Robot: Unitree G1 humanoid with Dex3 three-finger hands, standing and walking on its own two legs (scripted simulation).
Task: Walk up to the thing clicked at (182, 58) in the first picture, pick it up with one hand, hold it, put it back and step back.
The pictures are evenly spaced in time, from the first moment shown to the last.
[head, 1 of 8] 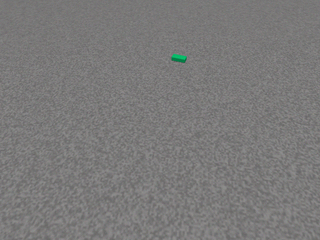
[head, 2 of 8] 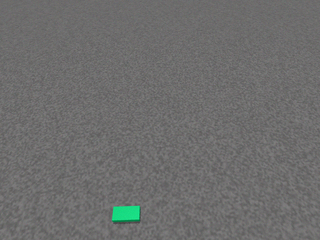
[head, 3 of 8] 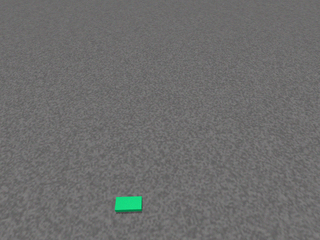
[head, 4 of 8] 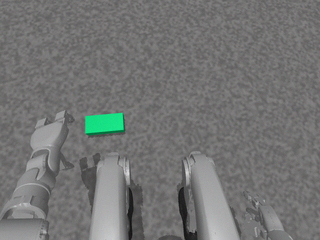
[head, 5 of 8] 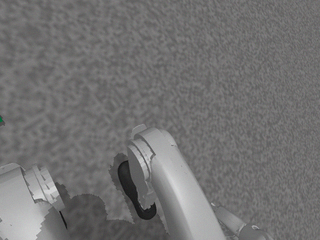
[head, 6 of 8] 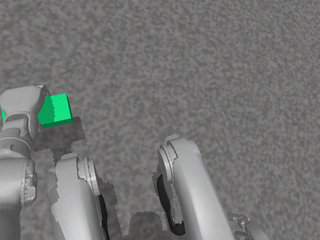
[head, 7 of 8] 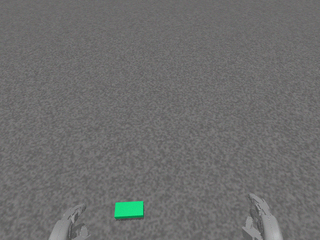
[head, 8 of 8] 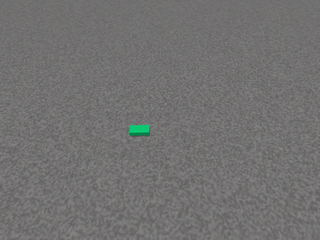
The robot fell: no
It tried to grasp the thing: yes
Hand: left
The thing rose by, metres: 0.68
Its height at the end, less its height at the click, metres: +0.00
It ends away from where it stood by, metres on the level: 0.01
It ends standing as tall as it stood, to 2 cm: yes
